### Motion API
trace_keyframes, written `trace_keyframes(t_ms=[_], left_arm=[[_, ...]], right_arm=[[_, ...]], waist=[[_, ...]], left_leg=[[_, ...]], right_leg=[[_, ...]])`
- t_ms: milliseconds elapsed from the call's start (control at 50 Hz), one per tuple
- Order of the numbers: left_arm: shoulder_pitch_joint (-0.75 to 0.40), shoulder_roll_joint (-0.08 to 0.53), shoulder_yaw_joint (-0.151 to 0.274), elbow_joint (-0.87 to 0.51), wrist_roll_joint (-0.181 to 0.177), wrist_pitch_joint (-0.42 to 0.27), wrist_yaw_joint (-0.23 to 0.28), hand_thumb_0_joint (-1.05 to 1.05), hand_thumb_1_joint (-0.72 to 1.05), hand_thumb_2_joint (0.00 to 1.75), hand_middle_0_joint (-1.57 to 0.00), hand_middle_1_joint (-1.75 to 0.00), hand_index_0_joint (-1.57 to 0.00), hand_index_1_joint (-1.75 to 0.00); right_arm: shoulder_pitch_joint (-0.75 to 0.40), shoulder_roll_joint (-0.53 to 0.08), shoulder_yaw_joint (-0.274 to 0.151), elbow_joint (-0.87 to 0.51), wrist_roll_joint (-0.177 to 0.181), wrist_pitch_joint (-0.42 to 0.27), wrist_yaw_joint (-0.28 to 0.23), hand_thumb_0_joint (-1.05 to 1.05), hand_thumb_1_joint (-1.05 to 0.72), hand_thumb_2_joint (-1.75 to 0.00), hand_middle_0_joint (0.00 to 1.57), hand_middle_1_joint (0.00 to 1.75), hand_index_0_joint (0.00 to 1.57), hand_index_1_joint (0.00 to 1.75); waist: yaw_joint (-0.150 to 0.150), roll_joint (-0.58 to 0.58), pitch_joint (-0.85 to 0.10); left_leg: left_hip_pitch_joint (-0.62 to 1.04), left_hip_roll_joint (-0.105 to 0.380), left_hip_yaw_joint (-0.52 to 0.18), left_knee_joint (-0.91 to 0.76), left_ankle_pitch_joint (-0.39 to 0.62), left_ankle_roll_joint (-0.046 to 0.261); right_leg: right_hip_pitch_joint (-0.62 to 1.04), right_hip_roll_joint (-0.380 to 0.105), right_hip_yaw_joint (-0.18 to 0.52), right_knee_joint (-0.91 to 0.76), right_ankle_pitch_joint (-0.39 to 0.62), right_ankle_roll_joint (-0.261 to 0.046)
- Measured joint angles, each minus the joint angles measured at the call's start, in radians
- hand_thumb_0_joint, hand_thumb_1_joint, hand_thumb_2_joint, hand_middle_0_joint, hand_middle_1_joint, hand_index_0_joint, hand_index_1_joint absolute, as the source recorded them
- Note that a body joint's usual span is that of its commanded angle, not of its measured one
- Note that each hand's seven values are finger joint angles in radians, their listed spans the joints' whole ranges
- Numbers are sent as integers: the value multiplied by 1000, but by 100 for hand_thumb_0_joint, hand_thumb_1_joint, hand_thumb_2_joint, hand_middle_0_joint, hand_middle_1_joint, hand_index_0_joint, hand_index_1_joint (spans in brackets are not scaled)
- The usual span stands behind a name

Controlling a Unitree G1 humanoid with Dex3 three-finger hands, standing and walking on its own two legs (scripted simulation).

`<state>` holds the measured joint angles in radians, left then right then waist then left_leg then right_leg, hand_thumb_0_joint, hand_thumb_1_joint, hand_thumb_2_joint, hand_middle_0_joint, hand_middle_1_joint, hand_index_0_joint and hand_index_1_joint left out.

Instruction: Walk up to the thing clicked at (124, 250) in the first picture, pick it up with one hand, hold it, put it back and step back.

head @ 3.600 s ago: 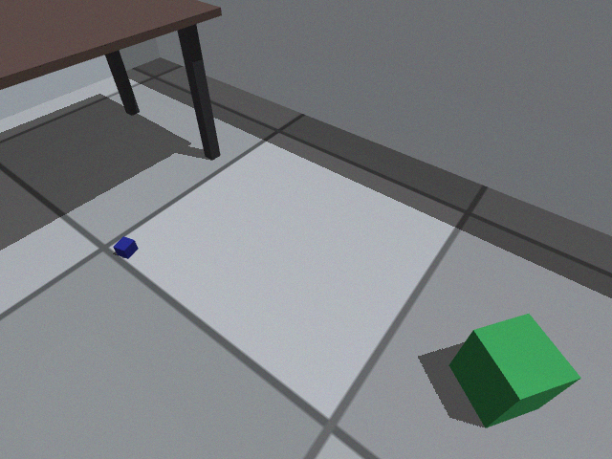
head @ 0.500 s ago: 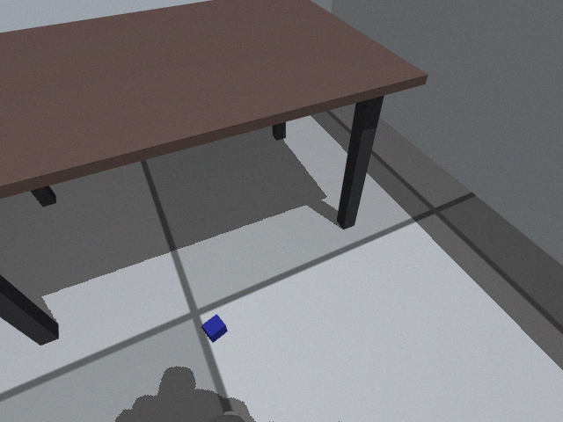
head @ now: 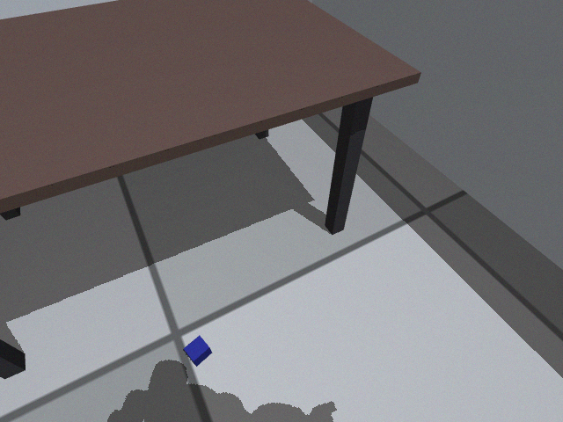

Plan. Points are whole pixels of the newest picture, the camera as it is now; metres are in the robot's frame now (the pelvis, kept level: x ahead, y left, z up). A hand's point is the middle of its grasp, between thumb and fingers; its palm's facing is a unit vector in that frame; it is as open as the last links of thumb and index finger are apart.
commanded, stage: walk up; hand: left
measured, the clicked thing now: (198, 350) +0.46 +0.31 -0.72
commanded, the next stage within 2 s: stand in 1.30 s
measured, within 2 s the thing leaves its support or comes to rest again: neither
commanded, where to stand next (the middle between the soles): +0.09 +0.02 m, yaw +1 degrees
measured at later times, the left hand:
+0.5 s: hand out of the picture +0.13 +0.26 -0.12, palm faces -0.01 -0.94 -0.33, open 7.4 cm
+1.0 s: hand out of the picture +0.09 +0.26 -0.12, palm faces +0.03 -0.94 -0.34, open 7.4 cm
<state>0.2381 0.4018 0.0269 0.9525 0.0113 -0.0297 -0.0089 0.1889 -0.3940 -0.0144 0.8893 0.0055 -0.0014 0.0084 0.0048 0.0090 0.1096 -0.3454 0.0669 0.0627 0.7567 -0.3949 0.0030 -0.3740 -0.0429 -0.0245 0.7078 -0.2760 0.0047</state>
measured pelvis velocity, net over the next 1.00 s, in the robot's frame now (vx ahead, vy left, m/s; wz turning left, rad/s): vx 0.03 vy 0.00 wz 0.03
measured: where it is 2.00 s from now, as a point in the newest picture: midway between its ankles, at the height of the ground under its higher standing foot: outside the picture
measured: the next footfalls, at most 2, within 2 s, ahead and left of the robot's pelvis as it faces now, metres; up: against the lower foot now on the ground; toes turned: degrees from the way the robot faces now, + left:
none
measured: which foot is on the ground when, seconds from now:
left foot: down 0.00-1.00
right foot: down 0.00-1.00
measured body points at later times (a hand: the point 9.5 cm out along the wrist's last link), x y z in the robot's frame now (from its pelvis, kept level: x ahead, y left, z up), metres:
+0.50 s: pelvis +0.02 +0.01 +0.03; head +0.03 +0.01 +0.48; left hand +0.13 +0.31 -0.10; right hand +0.09 -0.30 -0.10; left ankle +0.03 +0.13 -0.71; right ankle +0.06 -0.13 -0.71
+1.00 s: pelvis +0.03 +0.00 +0.03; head +0.04 +0.00 +0.48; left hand +0.09 +0.31 -0.10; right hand +0.13 -0.29 -0.10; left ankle +0.03 +0.13 -0.71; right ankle +0.06 -0.13 -0.71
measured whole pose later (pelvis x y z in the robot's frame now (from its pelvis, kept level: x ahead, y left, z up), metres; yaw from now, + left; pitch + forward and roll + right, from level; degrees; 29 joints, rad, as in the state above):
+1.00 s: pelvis +0.03 +0.00 +0.03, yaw +2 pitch -2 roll +0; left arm 0.08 0.35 0.01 1.19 0.01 -0.01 -0.01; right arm 0.06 -0.35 0.00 1.17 -0.01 0.01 0.02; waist 0.01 0.00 0.05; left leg -0.11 0.02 0.02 0.33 -0.18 -0.01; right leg -0.15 -0.06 -0.06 0.33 -0.14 0.03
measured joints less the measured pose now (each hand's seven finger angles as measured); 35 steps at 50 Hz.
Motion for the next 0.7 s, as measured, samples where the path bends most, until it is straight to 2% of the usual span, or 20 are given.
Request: trace_keyframes(t_ms=[40,60,100,120,260,400,700], left_arm=[[-23,-12,-13,10,2,2,-1,1,90,90,-21,-30,-20,-30],[-37,-17,-18,13,3,3,-1,1,90,90,-21,-30,-20,-30],[-66,-23,-24,21,3,7,0,1,90,89,-21,-30,-20,-30],[-80,-27,-27,26,1,10,0,1,90,89,-21,-30,-20,-30],[-149,-44,-35,79,-7,8,-6,1,90,89,-21,-30,-20,-30],[-198,-40,-32,139,-14,11,-6,1,90,89,-21,-30,-20,-30],[-186,-43,-24,231,-6,18,-9,1,90,90,-21,-30,-20,-30]], right_arm=[[-18,3,1,24,4,11,0,1,-90,-90,20,30,20,30],[-25,4,2,37,7,11,1,1,-90,-90,20,30,20,30],[-35,11,3,64,6,7,3,1,-90,-90,20,30,20,30],[-36,15,5,79,2,5,5,1,-90,-90,20,30,20,30],[-34,31,27,187,-10,2,18,1,-90,-90,21,30,20,30],[-56,33,30,251,-11,-4,15,1,-90,-90,21,30,20,30],[-124,26,15,277,-12,-3,9,1,-90,-90,20,30,20,30]], waist=[[4,9,-3],[4,12,-4],[2,7,0],[1,6,-1],[-9,-7,-36],[-18,-23,-47],[-1,-19,-64]], left_leg=[[2,-24,-19,14,-72,13],[9,-32,-23,-4,-56,16],[31,-41,-18,-67,71,1],[39,-44,-16,-87,95,-9],[104,-48,-20,-208,130,-15],[164,-45,-25,-305,171,-15],[224,-45,-33,-405,210,-17]], right_leg=[[-8,-5,5,9,-7,0],[-10,-8,6,7,-6,2],[-7,-18,10,1,-3,9],[-2,-22,11,-8,1,11],[67,-23,1,-134,51,17],[138,-17,-9,-248,99,21],[206,-14,-22,-354,139,24]])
